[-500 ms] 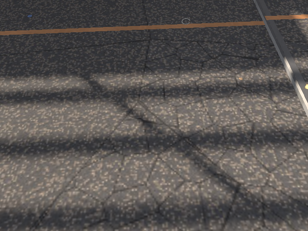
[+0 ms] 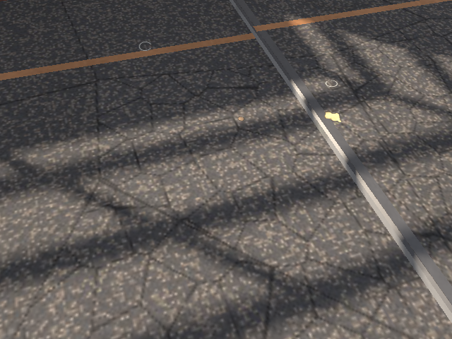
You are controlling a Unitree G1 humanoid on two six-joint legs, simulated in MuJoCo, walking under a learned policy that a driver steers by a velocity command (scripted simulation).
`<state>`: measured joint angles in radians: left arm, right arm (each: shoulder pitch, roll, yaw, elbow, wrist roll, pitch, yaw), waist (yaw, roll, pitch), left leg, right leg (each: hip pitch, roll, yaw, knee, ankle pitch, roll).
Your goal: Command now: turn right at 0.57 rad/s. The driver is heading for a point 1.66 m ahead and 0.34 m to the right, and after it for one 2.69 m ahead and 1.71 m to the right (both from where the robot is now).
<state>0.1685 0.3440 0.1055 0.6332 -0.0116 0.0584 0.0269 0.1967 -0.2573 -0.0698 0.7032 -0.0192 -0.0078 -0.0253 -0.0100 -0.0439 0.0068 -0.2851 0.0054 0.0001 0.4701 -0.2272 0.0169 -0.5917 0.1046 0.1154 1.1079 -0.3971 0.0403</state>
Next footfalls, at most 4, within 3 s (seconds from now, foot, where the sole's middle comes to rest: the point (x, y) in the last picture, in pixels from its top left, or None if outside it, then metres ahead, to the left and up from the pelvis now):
0.28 right None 0.01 -0.15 -0.78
0.74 left None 0.05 0.07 -0.78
1.94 left None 0.46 -0.08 -0.82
2.46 right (330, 275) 0.70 -0.36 -0.82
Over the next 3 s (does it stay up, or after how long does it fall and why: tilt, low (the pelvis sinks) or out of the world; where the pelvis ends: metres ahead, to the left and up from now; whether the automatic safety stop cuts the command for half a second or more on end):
stays up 0.87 -0.26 -0.06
